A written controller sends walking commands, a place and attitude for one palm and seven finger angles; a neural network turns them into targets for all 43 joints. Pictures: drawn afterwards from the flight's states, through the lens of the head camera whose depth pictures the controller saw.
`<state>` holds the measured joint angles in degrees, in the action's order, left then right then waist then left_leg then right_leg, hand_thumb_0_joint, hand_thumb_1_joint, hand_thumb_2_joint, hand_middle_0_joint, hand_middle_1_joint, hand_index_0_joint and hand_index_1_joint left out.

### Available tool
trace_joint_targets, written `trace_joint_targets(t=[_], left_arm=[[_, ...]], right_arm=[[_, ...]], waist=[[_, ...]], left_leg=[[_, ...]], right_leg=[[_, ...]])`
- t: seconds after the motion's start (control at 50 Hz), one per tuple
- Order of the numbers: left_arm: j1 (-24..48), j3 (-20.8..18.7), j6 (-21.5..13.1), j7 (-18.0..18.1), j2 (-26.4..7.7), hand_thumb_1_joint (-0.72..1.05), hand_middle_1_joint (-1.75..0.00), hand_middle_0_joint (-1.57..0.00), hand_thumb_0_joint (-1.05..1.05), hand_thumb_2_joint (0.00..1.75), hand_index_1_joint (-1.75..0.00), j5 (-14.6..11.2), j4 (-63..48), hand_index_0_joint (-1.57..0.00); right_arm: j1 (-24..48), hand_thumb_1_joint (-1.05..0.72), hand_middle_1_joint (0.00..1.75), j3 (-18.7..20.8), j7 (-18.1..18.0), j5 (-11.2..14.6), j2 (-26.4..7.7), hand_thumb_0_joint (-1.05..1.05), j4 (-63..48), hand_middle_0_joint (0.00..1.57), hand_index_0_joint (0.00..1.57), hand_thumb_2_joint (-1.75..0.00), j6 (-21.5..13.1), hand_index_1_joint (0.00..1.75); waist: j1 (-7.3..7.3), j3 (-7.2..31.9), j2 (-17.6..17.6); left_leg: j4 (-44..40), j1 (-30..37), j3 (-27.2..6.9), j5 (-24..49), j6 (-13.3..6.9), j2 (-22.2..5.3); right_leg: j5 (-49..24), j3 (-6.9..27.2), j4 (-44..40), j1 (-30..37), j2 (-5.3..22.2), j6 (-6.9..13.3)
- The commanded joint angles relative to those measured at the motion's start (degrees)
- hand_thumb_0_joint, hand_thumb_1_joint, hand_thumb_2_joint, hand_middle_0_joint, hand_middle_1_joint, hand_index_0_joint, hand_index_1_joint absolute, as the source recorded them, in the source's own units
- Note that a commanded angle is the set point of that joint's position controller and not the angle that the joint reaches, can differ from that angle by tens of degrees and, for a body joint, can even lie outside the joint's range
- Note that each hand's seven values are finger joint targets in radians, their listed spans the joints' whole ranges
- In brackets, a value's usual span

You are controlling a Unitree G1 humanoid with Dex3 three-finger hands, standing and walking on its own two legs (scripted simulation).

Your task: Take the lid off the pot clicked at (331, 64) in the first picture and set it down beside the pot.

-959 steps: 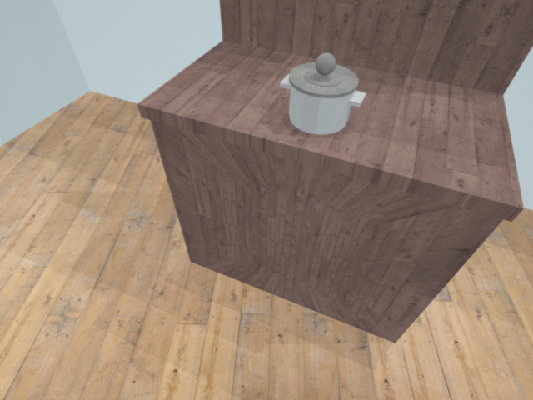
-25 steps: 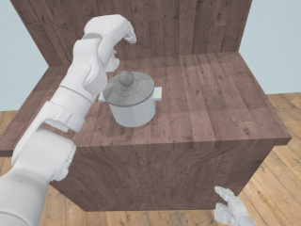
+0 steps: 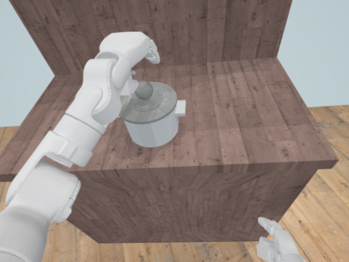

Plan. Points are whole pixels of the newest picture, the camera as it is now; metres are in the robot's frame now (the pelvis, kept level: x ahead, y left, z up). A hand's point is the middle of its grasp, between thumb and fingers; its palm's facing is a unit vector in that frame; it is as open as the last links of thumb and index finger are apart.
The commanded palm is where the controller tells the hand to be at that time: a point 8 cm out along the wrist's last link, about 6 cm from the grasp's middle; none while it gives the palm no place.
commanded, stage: lower the open fingers around the knob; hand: left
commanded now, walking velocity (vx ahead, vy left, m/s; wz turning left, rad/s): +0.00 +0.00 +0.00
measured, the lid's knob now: (143, 90) +0.47 +0.09 +0.16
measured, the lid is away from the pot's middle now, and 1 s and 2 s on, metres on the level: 0.00 0.00 0.00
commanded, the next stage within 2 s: close the fingers and squeeze the knob in 1.50 s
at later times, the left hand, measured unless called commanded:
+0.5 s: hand (129, 81) +0.44 +0.10 +0.22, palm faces -0.11 -0.08 -0.99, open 10.0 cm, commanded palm +0.40 +0.10 +0.28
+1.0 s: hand (133, 92) +0.44 +0.10 +0.19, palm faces -0.14 -0.07 -0.99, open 10.3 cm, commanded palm +0.41 +0.10 +0.24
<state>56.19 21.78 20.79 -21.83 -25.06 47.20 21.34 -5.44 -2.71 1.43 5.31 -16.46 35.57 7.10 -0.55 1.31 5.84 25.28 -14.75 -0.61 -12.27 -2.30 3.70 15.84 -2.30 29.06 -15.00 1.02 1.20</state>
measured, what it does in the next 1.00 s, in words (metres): stands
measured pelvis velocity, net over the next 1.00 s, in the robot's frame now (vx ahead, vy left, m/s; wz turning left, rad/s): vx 0.00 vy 0.01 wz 0.00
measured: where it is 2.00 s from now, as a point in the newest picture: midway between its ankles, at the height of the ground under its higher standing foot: outside the picture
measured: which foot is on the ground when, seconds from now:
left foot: down 0.00-1.00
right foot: down 0.00-1.00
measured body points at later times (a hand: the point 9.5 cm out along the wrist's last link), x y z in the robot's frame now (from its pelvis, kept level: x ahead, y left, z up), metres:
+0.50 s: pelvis +0.00 +0.01 +0.00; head +0.01 -0.04 +0.45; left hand +0.44 +0.11 +0.27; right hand +0.19 -0.21 -0.11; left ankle +0.01 +0.10 -0.74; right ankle -0.01 -0.10 -0.74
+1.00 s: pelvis +0.00 +0.01 +0.00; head +0.01 -0.03 +0.45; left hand +0.44 +0.11 +0.24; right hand +0.17 -0.21 -0.12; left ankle +0.01 +0.10 -0.74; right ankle -0.01 -0.10 -0.74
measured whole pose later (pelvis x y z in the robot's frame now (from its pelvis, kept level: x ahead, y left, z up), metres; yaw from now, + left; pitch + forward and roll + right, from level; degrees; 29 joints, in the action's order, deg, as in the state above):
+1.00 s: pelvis +0.00 +0.01 +0.00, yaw +0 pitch +2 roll +1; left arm 53.9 21.5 21.3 -18.6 -19.6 47.7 30.6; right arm -6.0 -3.0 2.5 5.0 -15.4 36.4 9.7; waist -1.1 2.3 5.3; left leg 25.9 -15.8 -0.5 -12.5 -3.1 4.2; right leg 15.4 -2.2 28.5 -15.5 1.5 0.4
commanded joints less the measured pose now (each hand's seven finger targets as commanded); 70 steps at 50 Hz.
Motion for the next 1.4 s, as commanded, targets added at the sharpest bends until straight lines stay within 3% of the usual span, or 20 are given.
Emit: trace_joint_targets(t=[0.0,0.06,0.14,0.26,0.38,0.44,0.52,0.56,0.6,0.64,0.7,0.74,0.82,0.9,1.0,1.02,1.1,1.16,1.28,1.38], left_arm=[[34.3,-13.6,0.2,4.1,-15.3,-0.41,-0.08,-0.89,0.0,1.74,-0.08,0.9,-4.9,-0.89],[23.3,-10.1,1.5,2.0,-9.5,-0.41,-0.08,-0.89,0.0,1.74,-0.08,1.9,4.6,-0.89],[20.1,-5.2,1.4,-0.2,-3.4,-0.41,-0.08,-0.89,0.0,1.74,-0.08,0.9,-2.9,-0.89],[41.8,-14.2,-0.1,2.2,-18.6,-0.41,-0.08,-0.89,0.0,1.74,-0.08,2.2,-16.3,-0.89],[18.6,-6.5,1.2,0.8,-4.0,-0.41,-0.08,-0.89,0.0,1.74,-0.08,1.2,4.9,-0.89],[17.9,-3.0,0.6,0.3,1.0,-0.41,-0.08,-0.89,0.0,1.74,-0.08,0.0,-3.7,-0.89],[36.8,-11.4,-1.3,3.0,-14.1,-0.41,-0.08,-0.89,0.0,1.74,-0.08,1.7,-19.7,-0.89],[39.1,-14.2,-0.7,4.0,-17.5,-0.41,-0.08,-0.89,0.0,1.74,-0.08,2.6,-13.4,-0.89],[31.9,-14.8,-1.0,4.5,-16.2,-0.41,-0.08,-0.89,0.0,1.74,-0.08,0.8,-5.5,-0.89],[23.0,-9.6,0.0,3.6,-7.7,-0.41,-0.08,-0.89,0.0,1.74,-0.08,1.4,3.9,-0.89],[10.1,-4.4,-0.4,2.2,1.7,-0.41,-0.08,-0.89,0.0,1.74,-0.08,-1.3,2.2,-0.89],[15.1,-1.8,0.1,1.8,2.6,-0.41,-0.08,-0.89,0.0,1.74,-0.08,-0.1,-4.3,-0.89],[38.9,-8.0,-1.6,5.4,-10.5,-0.41,-0.08,-0.89,0.0,1.74,-0.08,1.3,-18.9,-0.89],[19.0,-8.2,1.1,5.2,-5.0,-0.41,-0.08,-0.89,0.0,1.74,-0.08,1.1,6.6,-0.89],[23.2,-3.8,-1.1,4.8,0.1,-0.41,-0.08,-0.89,0.0,1.74,-0.08,-0.5,-8.3,-0.89],[26.2,-5.6,-1.2,5.1,-3.6,-0.41,-0.08,-0.89,0.0,1.74,-0.08,0.9,-11.1,-0.89],[25.2,-11.6,0.1,6.4,-10.0,-0.41,-0.08,-0.89,0.0,1.74,-0.08,1.3,-3.1,-0.89],[21.0,-8.2,0.7,5.9,-4.8,-0.41,-0.08,-0.89,0.0,1.74,-0.08,1.5,4.2,-0.89],[24.8,-6.2,0.4,4.9,-4.3,-0.41,-0.08,-0.89,0.0,1.74,-0.08,1.2,-5.6,-0.89],[24.4,-9.0,1.0,5.3,-7.9,-0.41,-0.08,-0.89,0.0,1.74,-0.08,2.2,1.2,-0.89]], right_arm=[[6.3,-0.9,0.3,1.6,-0.2,-0.4,-4.3,0.0,-7.4,0.2,0.2,-0.9,-3.8,0.3],[7.4,-0.9,0.3,1.1,0.2,-0.4,-4.3,0.0,-7.6,0.2,0.2,-0.9,-2.1,0.3],[10.9,-0.9,0.3,1.3,1.2,0.4,-4.0,0.0,-11.1,0.2,0.2,-0.9,-0.2,0.3],[8.5,-0.9,0.3,1.5,0.0,-0.5,-3.1,0.0,-10.0,0.2,0.2,-0.9,-3.4,0.3],[7.3,-0.9,0.3,1.1,1.0,-0.2,-4.0,0.0,-8.3,0.2,0.2,-0.9,-1.0,0.3],[9.7,-0.9,0.3,1.7,2.0,0.1,-3.8,0.0,-11.0,0.2,0.2,-0.9,0.2,0.3],[8.7,-0.9,0.3,2.0,1.6,-0.6,-3.3,0.0,-11.4,0.2,0.2,-0.9,-1.6,0.3],[6.9,-0.9,0.3,1.8,0.5,-0.8,-3.3,0.0,-8.9,0.2,0.2,-0.9,-2.4,0.3],[5.1,-0.9,0.3,1.9,0.2,-1.0,-4.5,0.0,-7.4,0.2,0.2,-0.9,-2.3,0.3],[6.1,-0.9,0.3,1.3,0.3,-0.8,-3.6,0.0,-7.1,0.2,0.2,-0.9,-1.7,0.3],[7.6,-0.9,0.3,2.2,1.7,-0.2,-4.5,0.0,-9.7,0.2,0.2,-0.9,-0.2,0.3],[9.4,-0.9,0.3,2.1,2.2,0.0,-3.9,0.0,-11.1,0.2,0.2,-0.9,0.6,0.3],[7.1,-0.9,0.3,2.6,1.5,-0.3,-3.1,0.0,-10.6,0.2,0.2,-0.9,-2.1,0.3],[3.5,-0.9,0.3,2.2,1.0,-0.3,-5.0,0.0,-6.2,0.2,0.2,-0.9,0.1,0.3],[8.1,-0.9,0.3,2.6,1.7,-0.6,-3.7,0.0,-10.6,0.2,0.2,-0.9,0.0,0.3],[7.8,-0.9,0.3,2.6,1.8,-0.7,-3.1,0.0,-10.9,0.2,0.2,-0.9,-0.6,0.3],[4.7,-0.9,0.3,2.7,1.2,-1.0,-4.6,0.0,-7.8,0.2,0.2,-0.9,-0.2,0.3],[5.4,-0.9,0.3,1.9,0.7,-0.8,-3.8,0.0,-7.1,0.2,0.2,-0.9,-0.1,0.3],[7.2,-0.9,0.3,2.4,1.2,-0.7,-3.5,0.0,-9.4,0.2,0.2,-0.9,-0.4,0.3],[5.5,-0.9,0.3,1.9,0.4,-0.6,-4.1,0.0,-7.2,0.2,0.2,-0.9,-0.6,0.3]], waist=[[-0.09,23.9,-7.4],[0.32,16.9,-13.6],[0.01,19.1,-12.2],[-0.19,30.2,-5.4],[-0.02,14.0,-11.7],[-0.11,17.9,-10.2],[-0.22,31.4,-5.0],[-0.46,27.2,-7.0],[-0.4,22.1,-7.4],[-0.08,15.6,-12.0],[-0.04,15.4,-10.2],[-0.66,18.6,-9.4],[-1.75,30.0,-2.9],[-1.35,13.8,-8.9],[-1.05,24.6,-7.0],[-0.57,29.0,-5.7],[-0.84,23.4,-8.6],[-0.82,15.4,-12.1],[-0.87,24.2,-8.2],[-1.09,18.9,-9.7]], left_leg=[[-0.6,7.6,-1.3,16.6,-1.3,-0.4],[-1.4,3.6,0.1,12.8,-0.8,-0.9],[-0.4,5.1,0.8,13.2,-1.3,-0.8],[0.4,11.4,-1.8,19.3,-2.0,0.1],[-1.7,4.0,-0.7,12.6,-0.5,-1.1],[-0.9,6.6,-0.7,13.1,-1.0,-0.9],[0.0,12.2,-2.4,18.5,-1.8,-0.4],[-0.8,10.2,-2.4,16.5,-1.6,-0.5],[-1.5,7.2,-2.1,14.0,-1.3,-0.7],[-2.4,3.8,-1.2,10.9,-0.8,-0.9],[-1.5,5.4,-0.8,12.7,-0.6,-1.1],[-1.0,7.1,-0.8,13.0,-0.9,-1.2],[-0.2,14.0,-3.5,16.2,-1.6,-0.7],[-2.1,4.3,-2.0,9.5,-0.5,-1.1],[-0.1,9.7,-2.4,16.7,-1.2,-0.9],[0.0,11.5,-2.7,19.1,-1.4,-0.8],[-0.6,7.7,-2.3,17.2,-1.3,-0.9],[-2.2,4.2,-1.0,11.6,-1.0,-1.0],[-0.4,8.6,-1.4,17.4,-1.7,-0.3],[-1.4,5.4,-1.0,12.9,-1.5,-0.4]], right_leg=[[-22.5,1.0,-2.1,9.1,0.2,0.9],[-19.8,0.2,-2.7,5.9,0.3,0.4],[-20.9,0.2,-2.9,6.7,0.6,0.2],[-25.7,1.7,-0.9,12.0,-0.2,0.8],[-17.2,-1.1,-2.6,3.1,-0.5,0.9],[-17.4,-1.0,-2.9,4.4,-0.2,1.0],[-23.0,1.3,-1.4,11.7,-0.7,1.0],[-21.8,1.0,-1.8,10.6,-1.0,1.2],[-19.2,0.4,-2.6,8.7,-0.6,1.4],[-16.2,-0.5,-3.1,5.5,-0.8,1.0],[-16.9,-1.1,-3.1,4.2,-0.2,1.1],[-17.1,-1.0,-3.1,4.5,-0.5,0.9],[-18.7,0.4,-1.9,7.9,-1.5,1.3],[-12.9,-1.5,-3.5,1.9,-1.3,1.7],[-19.6,-0.4,-1.9,7.3,-0.5,1.6],[-21.8,0.4,-1.5,9.8,-0.8,1.3],[-22.3,0.1,-2.2,9.2,-0.9,1.4],[-18.0,-0.6,-3.3,5.5,-1.1,1.0],[-24.2,0.6,-2.3,10.0,-0.7,0.8],[-20.8,0.3,-3.0,7.8,-0.9,0.8]])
